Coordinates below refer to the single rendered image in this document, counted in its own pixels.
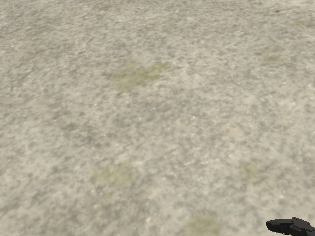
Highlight robot right hand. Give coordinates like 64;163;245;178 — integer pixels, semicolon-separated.
266;216;315;236

